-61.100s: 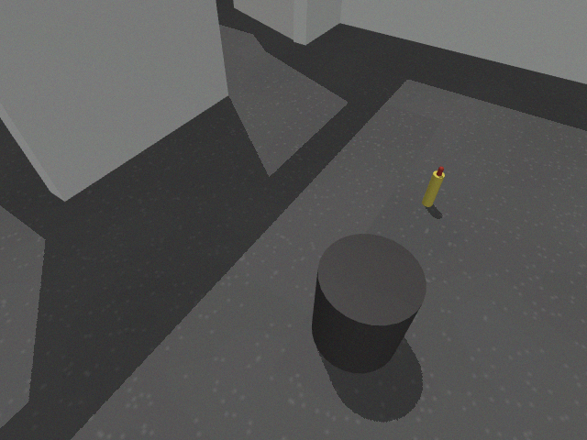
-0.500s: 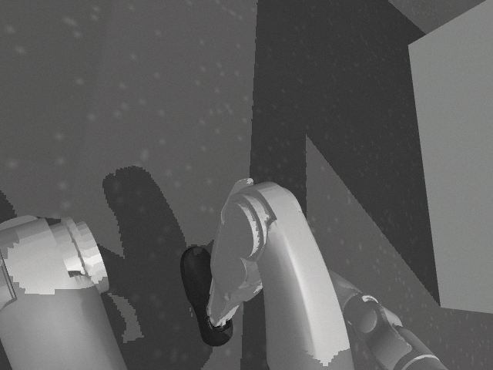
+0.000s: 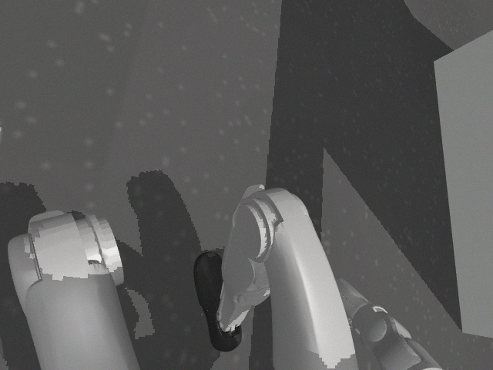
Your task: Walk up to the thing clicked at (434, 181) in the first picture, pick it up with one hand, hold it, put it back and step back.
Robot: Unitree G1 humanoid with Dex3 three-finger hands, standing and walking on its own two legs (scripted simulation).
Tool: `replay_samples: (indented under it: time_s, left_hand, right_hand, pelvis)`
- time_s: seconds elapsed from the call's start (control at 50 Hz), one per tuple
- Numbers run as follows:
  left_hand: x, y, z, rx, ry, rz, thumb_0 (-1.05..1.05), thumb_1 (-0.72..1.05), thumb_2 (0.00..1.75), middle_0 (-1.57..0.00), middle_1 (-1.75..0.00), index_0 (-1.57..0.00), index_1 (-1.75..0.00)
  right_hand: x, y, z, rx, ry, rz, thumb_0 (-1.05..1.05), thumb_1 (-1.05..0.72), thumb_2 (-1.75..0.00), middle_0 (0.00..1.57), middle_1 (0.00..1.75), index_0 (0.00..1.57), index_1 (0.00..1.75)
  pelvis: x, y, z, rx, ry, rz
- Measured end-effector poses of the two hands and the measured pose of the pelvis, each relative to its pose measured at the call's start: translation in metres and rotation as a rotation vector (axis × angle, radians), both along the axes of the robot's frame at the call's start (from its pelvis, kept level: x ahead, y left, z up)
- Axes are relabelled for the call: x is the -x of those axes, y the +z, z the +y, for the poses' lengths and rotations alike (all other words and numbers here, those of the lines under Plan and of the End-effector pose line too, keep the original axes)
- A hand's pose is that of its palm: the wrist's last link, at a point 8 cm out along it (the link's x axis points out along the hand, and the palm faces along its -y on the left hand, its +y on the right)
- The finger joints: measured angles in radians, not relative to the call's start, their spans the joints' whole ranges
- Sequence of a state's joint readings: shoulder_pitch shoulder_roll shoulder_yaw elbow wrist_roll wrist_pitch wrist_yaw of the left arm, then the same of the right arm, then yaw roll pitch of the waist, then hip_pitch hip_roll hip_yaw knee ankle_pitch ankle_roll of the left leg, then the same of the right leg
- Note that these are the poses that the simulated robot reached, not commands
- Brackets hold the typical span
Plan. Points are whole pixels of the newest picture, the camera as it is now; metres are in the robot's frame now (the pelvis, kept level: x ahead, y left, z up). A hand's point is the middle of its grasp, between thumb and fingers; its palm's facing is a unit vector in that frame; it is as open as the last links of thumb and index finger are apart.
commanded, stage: settle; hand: left
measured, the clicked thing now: out of the picture +0.43 +0.31 -0.14
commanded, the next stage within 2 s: lift in 1.46 s
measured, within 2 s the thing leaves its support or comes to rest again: neither
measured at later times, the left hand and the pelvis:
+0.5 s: hand out of the picture +0.41 +0.31 -0.02, palm faces +0.25 -0.97 -0.06, open 6.8 cm; pelvis +0.01 -0.01 +0.03, yaw +5 degrees
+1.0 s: hand out of the picture +0.42 +0.30 +0.03, palm faces +0.25 -0.97 -0.03, open 6.8 cm; pelvis +0.02 -0.02 +0.06, yaw +9 degrees
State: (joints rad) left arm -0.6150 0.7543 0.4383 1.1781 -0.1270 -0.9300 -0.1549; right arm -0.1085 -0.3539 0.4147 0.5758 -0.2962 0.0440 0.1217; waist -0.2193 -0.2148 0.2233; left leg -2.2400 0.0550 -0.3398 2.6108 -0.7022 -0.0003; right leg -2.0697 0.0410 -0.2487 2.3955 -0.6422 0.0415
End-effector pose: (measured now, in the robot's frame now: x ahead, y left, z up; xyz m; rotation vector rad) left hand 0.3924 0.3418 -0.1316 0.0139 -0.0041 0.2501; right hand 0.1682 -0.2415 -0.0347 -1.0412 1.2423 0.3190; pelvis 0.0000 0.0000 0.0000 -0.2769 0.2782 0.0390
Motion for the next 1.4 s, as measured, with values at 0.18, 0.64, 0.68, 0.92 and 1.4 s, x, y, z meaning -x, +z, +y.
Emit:
replay_samples:
  time_s: [0.18,0.64,0.68,0.92,1.4]
  left_hand:
    - [0.009,0.045,0.007,-0.016,-0.007,-0.007,-0.01,-0.01,1.09,-0.87,-1.09,-0.92,-1.10]
    - [0.014,0.132,0.012,-0.021,0.009,0.036,-0.01,-0.02,1.10,-0.89,-1.07,-0.93,-1.08]
    - [0.012,0.136,0.011,-0.020,0.003,0.040,-0.01,-0.02,1.10,-0.89,-1.07,-0.93,-1.08]
    - [0.006,0.163,0.005,-0.006,0.009,0.036,-0.01,-0.03,1.10,-0.89,-1.06,-0.94,-1.07]
    - [0.009,0.192,0.002,-0.013,0.016,0.050,-0.01,-0.03,1.11,-0.90,-1.06,-0.95,-1.06]
  right_hand:
    - [-0.006,-0.005,-0.002,-0.086,-0.098,-0.066,0.00,-0.89,-0.89,0.21,0.30,0.20,0.30]
    - [-0.014,-0.021,-0.007,-0.255,-0.344,-0.102,0.01,-0.88,-0.89,0.21,0.30,0.20,0.30]
    - [-0.016,-0.020,-0.008,-0.260,-0.353,-0.107,0.01,-0.88,-0.89,0.21,0.30,0.20,0.29]
    - [-0.029,-0.011,-0.014,-0.282,-0.378,-0.147,0.01,-0.89,-0.89,0.21,0.30,0.20,0.29]
    - [-0.010,0.004,-0.015,-0.294,-0.423,-0.148,0.01,-0.89,-0.89,0.20,0.30,0.20,0.29]
  pelvis:
    - [-0.002,0.007,-0.002,-0.026,0.017,0.057]
    - [-0.015,0.038,-0.012,-0.108,0.065,0.228]
    - [-0.016,0.041,-0.012,-0.113,0.067,0.238]
    - [-0.020,0.057,-0.016,-0.134,0.077,0.273]
    - [-0.015,0.077,-0.016,-0.151,0.095,0.285]
